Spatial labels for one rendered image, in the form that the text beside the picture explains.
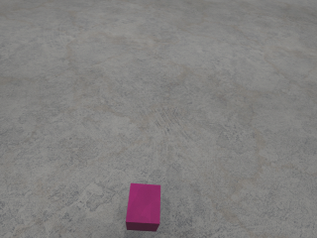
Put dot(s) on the carton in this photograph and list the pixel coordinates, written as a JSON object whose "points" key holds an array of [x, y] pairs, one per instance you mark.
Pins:
{"points": [[143, 211]]}

